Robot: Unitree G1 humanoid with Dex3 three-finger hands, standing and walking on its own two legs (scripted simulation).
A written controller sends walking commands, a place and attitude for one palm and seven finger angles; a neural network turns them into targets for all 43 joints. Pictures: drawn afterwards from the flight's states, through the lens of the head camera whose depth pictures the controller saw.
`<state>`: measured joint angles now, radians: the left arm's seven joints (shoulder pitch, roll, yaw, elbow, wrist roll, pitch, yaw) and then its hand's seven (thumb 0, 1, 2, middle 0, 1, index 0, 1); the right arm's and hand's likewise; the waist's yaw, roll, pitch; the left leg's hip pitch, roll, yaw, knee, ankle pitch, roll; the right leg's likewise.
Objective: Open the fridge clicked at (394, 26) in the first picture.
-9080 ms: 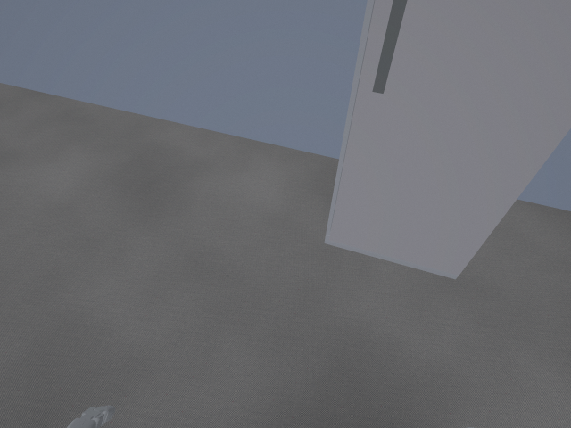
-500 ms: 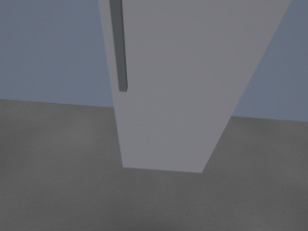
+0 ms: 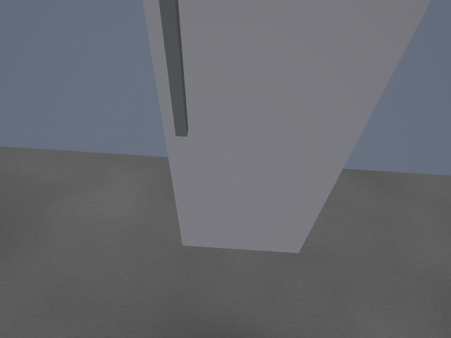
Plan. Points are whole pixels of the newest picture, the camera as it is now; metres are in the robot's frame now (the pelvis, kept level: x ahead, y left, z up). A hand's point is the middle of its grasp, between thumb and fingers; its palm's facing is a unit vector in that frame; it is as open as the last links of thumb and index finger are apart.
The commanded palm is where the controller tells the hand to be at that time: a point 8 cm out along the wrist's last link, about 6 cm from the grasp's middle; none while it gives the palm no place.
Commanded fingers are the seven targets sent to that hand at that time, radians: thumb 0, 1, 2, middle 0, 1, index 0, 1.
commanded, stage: look again from close up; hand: left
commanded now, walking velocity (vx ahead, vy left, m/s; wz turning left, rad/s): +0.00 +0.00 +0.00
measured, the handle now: (175, 44) +0.59 +0.15 +0.24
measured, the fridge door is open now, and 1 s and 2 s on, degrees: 0 0 0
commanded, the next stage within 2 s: shuffle to correct the standing spot in 1.42 s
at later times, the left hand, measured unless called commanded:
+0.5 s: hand out of the picture -0.01 +0.15 -0.18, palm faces +0.05 -0.99 -0.14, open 7.4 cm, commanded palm none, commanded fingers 0.00 0.90 0.90 -0.20 -0.30 -0.20 -0.30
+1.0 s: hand out of the picture -0.01 +0.15 -0.18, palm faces +0.05 -0.99 -0.14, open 7.4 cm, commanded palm none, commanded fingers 0.00 0.90 0.90 -0.20 -0.30 -0.20 -0.30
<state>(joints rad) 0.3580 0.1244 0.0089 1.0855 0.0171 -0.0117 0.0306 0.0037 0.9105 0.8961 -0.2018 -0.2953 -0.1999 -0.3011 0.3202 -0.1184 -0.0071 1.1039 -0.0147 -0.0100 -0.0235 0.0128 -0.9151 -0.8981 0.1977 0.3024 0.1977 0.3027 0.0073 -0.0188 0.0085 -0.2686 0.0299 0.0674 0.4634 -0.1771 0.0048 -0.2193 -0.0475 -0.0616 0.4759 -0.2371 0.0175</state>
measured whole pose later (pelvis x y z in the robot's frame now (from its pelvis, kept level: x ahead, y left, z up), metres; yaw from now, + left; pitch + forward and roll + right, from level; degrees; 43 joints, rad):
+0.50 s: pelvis +0.01 +0.00 +0.00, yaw +0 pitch -1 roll +0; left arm 0.35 0.12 0.01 1.09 0.02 -0.01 0.03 0.00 0.91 0.90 -0.20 -0.30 -0.20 -0.30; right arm 0.32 -0.11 0.00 1.12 -0.01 -0.01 -0.03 0.01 -0.91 -0.90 0.20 0.30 0.20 0.30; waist 0.01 -0.02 0.02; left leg -0.25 0.03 0.07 0.45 -0.18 0.00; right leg -0.20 -0.04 -0.06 0.46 -0.24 0.02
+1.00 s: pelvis +0.02 +0.00 +0.00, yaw -1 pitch -1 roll +0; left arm 0.35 0.12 0.01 1.10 0.02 -0.02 0.03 0.00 0.91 0.90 -0.20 -0.30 -0.20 -0.30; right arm 0.32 -0.11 0.00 1.12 -0.01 -0.02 -0.03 0.01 -0.91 -0.90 0.20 0.30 0.20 0.30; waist 0.01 -0.02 0.02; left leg -0.23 0.04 0.08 0.44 -0.19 0.00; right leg -0.19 -0.04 -0.05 0.45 -0.25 0.01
